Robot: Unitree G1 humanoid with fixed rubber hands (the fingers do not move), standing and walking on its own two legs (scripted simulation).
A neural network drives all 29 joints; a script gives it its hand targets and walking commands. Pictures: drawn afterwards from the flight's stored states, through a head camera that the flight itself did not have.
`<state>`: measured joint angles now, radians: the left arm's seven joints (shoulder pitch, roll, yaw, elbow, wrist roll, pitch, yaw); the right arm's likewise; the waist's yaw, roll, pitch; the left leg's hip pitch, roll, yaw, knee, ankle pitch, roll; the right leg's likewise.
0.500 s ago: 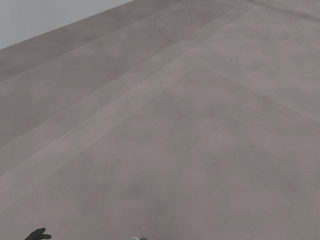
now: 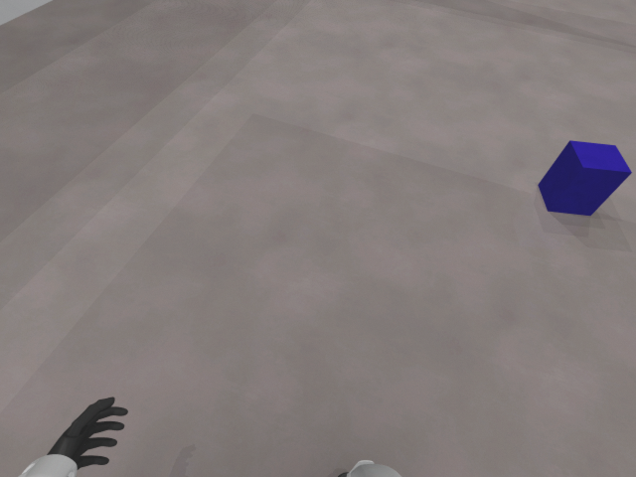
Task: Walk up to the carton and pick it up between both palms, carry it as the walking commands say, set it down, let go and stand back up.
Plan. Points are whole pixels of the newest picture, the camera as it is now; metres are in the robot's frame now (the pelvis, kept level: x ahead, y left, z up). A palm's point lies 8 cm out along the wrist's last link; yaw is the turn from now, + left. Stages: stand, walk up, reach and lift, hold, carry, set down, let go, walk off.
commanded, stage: walk up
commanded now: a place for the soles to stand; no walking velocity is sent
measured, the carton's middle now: (580, 179) +1.30 -1.20 -0.63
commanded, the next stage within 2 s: none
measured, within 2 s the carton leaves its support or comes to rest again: neither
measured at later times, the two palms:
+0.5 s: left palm (170, 317) +0.36 +0.22 -0.09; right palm out of the picture +0.21 -0.43 -0.03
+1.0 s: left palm (306, 219) +0.54 +0.01 -0.06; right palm out of the picture +0.35 -0.63 -0.08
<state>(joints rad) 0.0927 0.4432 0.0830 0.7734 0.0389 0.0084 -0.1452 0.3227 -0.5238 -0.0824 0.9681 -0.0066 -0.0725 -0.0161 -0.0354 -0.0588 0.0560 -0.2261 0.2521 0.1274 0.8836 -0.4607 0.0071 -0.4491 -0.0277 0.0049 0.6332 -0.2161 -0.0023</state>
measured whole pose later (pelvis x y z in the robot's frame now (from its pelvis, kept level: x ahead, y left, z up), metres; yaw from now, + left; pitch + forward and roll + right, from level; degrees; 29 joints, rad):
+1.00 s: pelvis +0.39 -0.29 +0.02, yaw -13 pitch +0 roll +0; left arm 0.22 0.43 0.08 0.81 0.04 0.00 -0.09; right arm 0.32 -0.46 -0.04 0.99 0.01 -0.08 -0.01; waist 0.06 0.02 0.04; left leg -0.51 0.09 0.10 0.93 -0.35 0.02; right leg -0.20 0.04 -0.06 0.44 -0.25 -0.07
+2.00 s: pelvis +0.66 -0.67 +0.00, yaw -14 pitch -1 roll +1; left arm 0.29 0.43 0.07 0.74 0.04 0.06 -0.07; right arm 0.33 -0.42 -0.03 0.86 0.00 -0.12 -0.07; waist 0.04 -0.08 0.06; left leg -0.41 0.00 0.15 0.61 -0.17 0.08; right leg -0.39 0.03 -0.02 1.03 -0.41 -0.04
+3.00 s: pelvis +0.76 -1.11 +0.00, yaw -12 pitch -1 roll +0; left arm 0.27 0.49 0.12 0.70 0.04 0.09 -0.11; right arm 0.41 -0.52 -0.06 0.82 -0.03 -0.10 -0.06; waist -0.02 -0.13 0.08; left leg -0.34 0.18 0.02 0.63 -0.29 -0.02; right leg -0.49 -0.14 0.06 0.84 -0.34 0.01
